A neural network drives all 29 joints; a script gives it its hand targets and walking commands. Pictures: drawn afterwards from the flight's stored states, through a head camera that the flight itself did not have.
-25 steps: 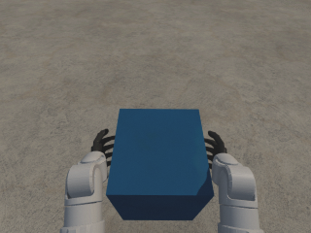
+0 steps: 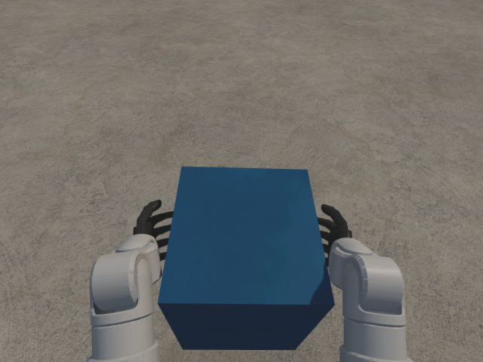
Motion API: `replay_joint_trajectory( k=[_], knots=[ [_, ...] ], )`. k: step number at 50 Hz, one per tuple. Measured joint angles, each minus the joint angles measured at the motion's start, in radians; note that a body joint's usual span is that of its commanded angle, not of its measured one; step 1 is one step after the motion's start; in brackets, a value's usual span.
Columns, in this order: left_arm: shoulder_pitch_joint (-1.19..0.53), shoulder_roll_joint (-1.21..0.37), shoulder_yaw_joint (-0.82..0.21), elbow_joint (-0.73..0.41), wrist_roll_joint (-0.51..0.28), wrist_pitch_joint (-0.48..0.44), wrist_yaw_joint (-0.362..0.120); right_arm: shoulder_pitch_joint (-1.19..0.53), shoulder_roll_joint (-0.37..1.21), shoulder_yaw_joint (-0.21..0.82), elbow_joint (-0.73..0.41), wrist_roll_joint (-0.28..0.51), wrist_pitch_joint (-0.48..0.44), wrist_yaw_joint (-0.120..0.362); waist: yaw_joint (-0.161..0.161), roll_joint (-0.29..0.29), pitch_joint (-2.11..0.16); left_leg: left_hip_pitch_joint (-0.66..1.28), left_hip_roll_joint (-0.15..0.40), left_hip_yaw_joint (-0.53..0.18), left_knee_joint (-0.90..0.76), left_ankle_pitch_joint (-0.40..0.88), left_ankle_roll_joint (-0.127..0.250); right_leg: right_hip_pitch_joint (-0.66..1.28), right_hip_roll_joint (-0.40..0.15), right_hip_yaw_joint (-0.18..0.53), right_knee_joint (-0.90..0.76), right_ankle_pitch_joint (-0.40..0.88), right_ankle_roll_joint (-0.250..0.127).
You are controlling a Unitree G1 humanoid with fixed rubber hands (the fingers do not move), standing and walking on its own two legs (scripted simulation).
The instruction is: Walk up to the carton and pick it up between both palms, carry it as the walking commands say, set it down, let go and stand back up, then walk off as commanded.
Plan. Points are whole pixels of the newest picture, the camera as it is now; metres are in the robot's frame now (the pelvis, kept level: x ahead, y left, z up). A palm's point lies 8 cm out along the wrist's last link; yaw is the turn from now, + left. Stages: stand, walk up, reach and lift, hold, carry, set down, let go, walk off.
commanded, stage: carry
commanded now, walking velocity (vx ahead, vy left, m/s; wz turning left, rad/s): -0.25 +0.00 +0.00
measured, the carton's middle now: (241, 264) +0.29 +0.01 +0.03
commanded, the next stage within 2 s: none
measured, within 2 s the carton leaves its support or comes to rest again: neither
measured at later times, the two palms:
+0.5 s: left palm (121, 292) +0.22 +0.17 +0.08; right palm (331, 290) +0.22 -0.12 +0.09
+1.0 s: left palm out of the picture +0.10 +0.16 +0.08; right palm out of the picture +0.08 -0.13 +0.07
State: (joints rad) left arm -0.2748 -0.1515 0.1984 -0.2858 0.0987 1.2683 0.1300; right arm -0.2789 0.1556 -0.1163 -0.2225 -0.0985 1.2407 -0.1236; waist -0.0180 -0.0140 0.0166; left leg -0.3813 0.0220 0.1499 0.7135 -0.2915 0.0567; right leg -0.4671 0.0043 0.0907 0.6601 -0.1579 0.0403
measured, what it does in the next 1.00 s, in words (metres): walks backwards: left foot, then right foot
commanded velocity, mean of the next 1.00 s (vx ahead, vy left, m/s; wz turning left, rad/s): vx -0.25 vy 0.00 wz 0.00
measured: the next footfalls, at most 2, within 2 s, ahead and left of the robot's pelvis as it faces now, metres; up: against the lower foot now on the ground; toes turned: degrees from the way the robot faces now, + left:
left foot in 0.30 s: +0.00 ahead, +0.11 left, +0.00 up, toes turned +4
right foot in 0.60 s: -0.05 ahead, -0.14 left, +0.00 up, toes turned +1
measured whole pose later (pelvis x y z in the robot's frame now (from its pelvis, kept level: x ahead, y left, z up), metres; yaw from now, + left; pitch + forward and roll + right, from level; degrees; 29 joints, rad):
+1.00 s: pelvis -0.21 +0.02 -0.01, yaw -3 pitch +2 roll -1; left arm -0.27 -0.15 0.17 -0.41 0.10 1.23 0.12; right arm -0.29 0.16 -0.11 -0.34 -0.09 1.21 -0.12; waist -0.02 0.03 0.08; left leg -0.61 0.04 0.12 0.65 -0.07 0.07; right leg -0.44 0.00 0.07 0.78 -0.42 0.05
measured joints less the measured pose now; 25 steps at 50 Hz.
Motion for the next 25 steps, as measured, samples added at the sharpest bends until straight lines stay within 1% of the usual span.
replay_joint_trajectory(
  k=[5, 6, 8, 10, 11, 12, 14, 15, 16, 17, 18, 19, 20, 22, 23, 25],
  knots=[
    [0.0, 0.0, 0.0, 0.018, 0.0, 0.006, -0.003, 0.0, 0.0, 0.0, 0.0, -0.01, 0.022, -0.002, 0.0, 0.016, 0.0, 0.001, 0.002, -0.004, 0.014, 0.001, -0.01, -0.002, 0.001, -0.004, 0.021, 0.004, -0.009],
    [0.0, 0.0, 0.0, 0.021, 0.0, 0.007, -0.004, 0.0, 0.0, 0.0, 0.0, -0.012, 0.026, -0.002, 0.0, 0.017, 0.001, -0.004, 0.001, -0.005, 0.027, -0.028, -0.011, -0.003, 0.0, -0.004, 0.021, 0.007, -0.01],
    [0.0, -0.001, 0.0, 0.028, 0.0, 0.004, -0.005, 0.0, -0.002, 0.0, 0.0, -0.014, 0.03, -0.003, 0.001, 0.015, 0.005, -0.033, -0.012, -0.027, 0.139, -0.112, -0.017, -0.005, -0.004, -0.003, 0.016, 0.017, -0.011],
    [0.0, -0.001, -0.001, 0.03, 0.0, 0.005, -0.005, 0.0, -0.002, -0.001, 0.0, -0.014, 0.032, -0.003, 0.001, 0.015, 0.006, -0.047, -0.019, -0.051, 0.256, -0.133, -0.018, -0.006, -0.004, -0.004, -0.005, 0.037, -0.011],
    [0.0, -0.002, -0.001, 0.029, 0.0, 0.005, -0.005, 0.0, -0.002, -0.001, 0.0, -0.014, 0.032, -0.003, 0.0, 0.016, 0.005, -0.037, -0.018, -0.058, 0.267, -0.135, -0.018, -0.007, -0.004, -0.004, -0.021, 0.05, -0.008],
    [0.0, -0.002, -0.001, 0.029, 0.0, 0.004, -0.005, 0.0, -0.002, -0.001, 0.0, -0.014, 0.032, -0.003, 0.0, 0.016, 0.005, -0.014, -0.018, -0.065, 0.242, -0.136, -0.018, -0.008, -0.004, -0.005, -0.036, 0.063, -0.004],
    [-0.001, -0.002, -0.001, 0.029, 0.0, 0.004, -0.005, 0.0, -0.003, -0.001, -0.001, -0.014, 0.031, -0.003, -0.001, 0.014, 0.004, 0.064, -0.017, -0.076, 0.099, -0.137, -0.018, -0.019, -0.003, -0.006, -0.05, 0.084, 0.004],
    [-0.002, -0.002, -0.001, 0.029, 0.0, 0.001, -0.005, 0.0, -0.002, -0.001, 0.0, -0.013, 0.027, -0.003, 0.0, 0.004, 0.009, 0.083, -0.024, -0.079, 0.045, -0.135, -0.018, -0.028, -0.009, -0.005, -0.048, 0.088, 0.006],
    [-0.001, -0.001, 0.001, 0.029, 0.0, 0.001, -0.006, 0.0, 0.0, -0.001, 0.001, -0.013, 0.027, -0.003, 0.0, -0.004, 0.021, 0.08, -0.031, -0.079, 0.042, -0.124, -0.016, -0.031, -0.016, -0.005, -0.038, 0.049, 0.006],
    [0.003, -0.002, 0.004, 0.029, 0.0, 0.005, -0.007, 0.0, 0.0, 0.0, 0.002, -0.013, 0.033, -0.005, 0.0, -0.002, 0.029, 0.077, -0.029, -0.08, 0.042, -0.112, -0.013, -0.035, -0.012, -0.006, -0.003, -0.052, 0.006],
    [0.005, -0.002, 0.005, 0.028, 0.0, 0.011, -0.007, 0.0, 0.0, 0.002, 0.002, -0.013, 0.039, -0.006, 0.0, 0.002, 0.033, 0.074, -0.023, -0.082, 0.038, -0.1, -0.009, -0.042, -0.003, -0.007, 0.056, -0.139, 0.006],
    [0.005, -0.001, 0.005, 0.027, 0.0, 0.014, -0.007, 0.0, 0.0, 0.002, 0.002, -0.013, 0.043, -0.007, -0.001, 0.004, 0.033, 0.071, -0.018, -0.083, 0.029, -0.088, -0.007, -0.05, 0.005, -0.007, 0.133, -0.192, 0.006],
    [0.005, -0.001, 0.005, 0.026, 0.0, 0.014, -0.007, 0.0, 0.0, 0.002, 0.002, -0.013, 0.042, -0.006, -0.001, 0.004, 0.033, 0.07, -0.014, -0.083, 0.017, -0.076, -0.004, -0.053, 0.011, -0.007, 0.215, -0.216, 0.006],
    [0.004, -0.001, 0.005, 0.015, 0.0, 0.012, -0.006, 0.0, 0.0, 0.003, 0.002, -0.01, 0.031, -0.004, 0.0, 0.003, 0.023, 0.048, -0.007, -0.082, -0.002, -0.055, -0.002, -0.053, 0.013, -0.01, 0.339, -0.222, 0.006],
    [0.004, -0.001, 0.005, 0.005, 0.0, 0.011, -0.004, -0.002, 0.001, 0.003, 0.001, -0.006, 0.024, -0.003, 0.0, 0.003, 0.012, 0.023, -0.005, -0.08, -0.006, -0.046, -0.002, -0.053, 0.011, -0.011, 0.364, -0.227, 0.006],
    [0.003, -0.001, 0.005, -0.027, 0.0, 0.006, 0.0, -0.011, 0.003, 0.003, -0.008, -0.001, 0.007, 0.0, 0.001, 0.001, -0.001, -0.037, -0.001, -0.071, -0.008, -0.026, -0.002, -0.054, 0.002, -0.01, 0.356, -0.255, 0.006]
  ],
)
